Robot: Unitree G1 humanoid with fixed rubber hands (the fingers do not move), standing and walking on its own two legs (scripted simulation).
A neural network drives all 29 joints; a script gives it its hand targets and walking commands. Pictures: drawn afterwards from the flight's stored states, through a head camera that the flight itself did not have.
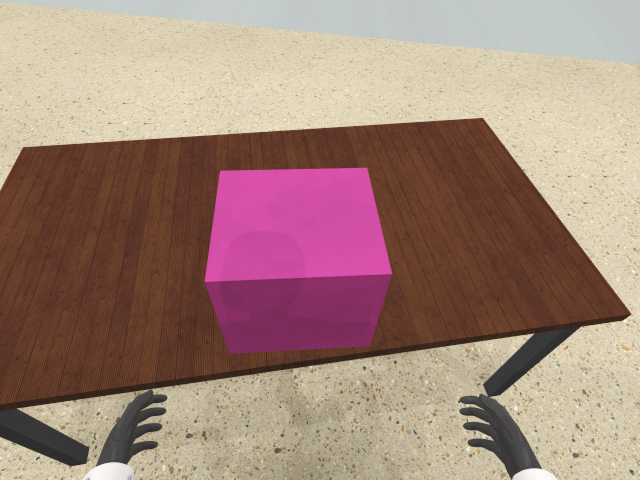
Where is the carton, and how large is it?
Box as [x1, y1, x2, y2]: [205, 168, 391, 353]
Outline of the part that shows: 366,168 220,171 205,275 205,283 230,353 369,345 390,279 391,271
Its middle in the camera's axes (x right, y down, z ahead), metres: -0.04 +0.04 +0.68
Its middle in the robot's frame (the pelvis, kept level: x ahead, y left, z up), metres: +0.48 +0.04 -0.08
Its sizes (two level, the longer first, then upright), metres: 0.254 0.227 0.230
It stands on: a table, 0.56 m high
